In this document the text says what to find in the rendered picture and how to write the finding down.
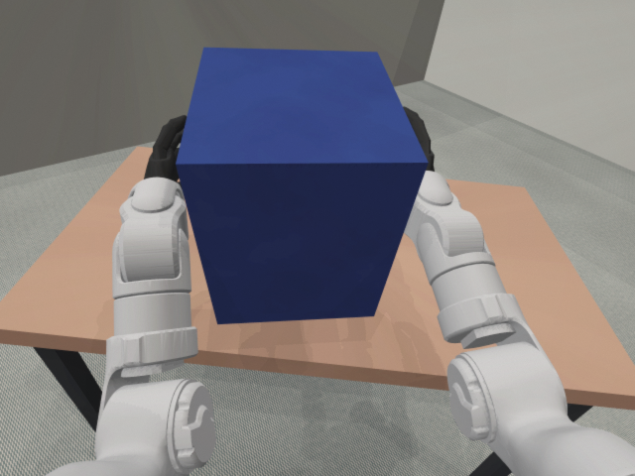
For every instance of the robot left forearm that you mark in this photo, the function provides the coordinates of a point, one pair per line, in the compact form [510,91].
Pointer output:
[151,285]

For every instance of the right robot hand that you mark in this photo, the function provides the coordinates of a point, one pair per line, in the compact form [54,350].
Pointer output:
[420,130]

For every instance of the left robot hand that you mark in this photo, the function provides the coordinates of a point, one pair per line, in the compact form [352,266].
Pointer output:
[162,162]

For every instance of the robot right upper arm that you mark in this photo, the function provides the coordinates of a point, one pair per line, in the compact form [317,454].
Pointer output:
[509,397]

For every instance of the robot right forearm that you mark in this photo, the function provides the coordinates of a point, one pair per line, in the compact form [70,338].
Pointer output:
[475,309]

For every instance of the table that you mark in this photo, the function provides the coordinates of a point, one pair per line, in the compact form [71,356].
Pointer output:
[64,305]

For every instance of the robot left upper arm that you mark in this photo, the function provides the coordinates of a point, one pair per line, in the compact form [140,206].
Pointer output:
[152,429]

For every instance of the carton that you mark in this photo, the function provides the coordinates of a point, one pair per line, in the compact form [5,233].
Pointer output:
[299,170]

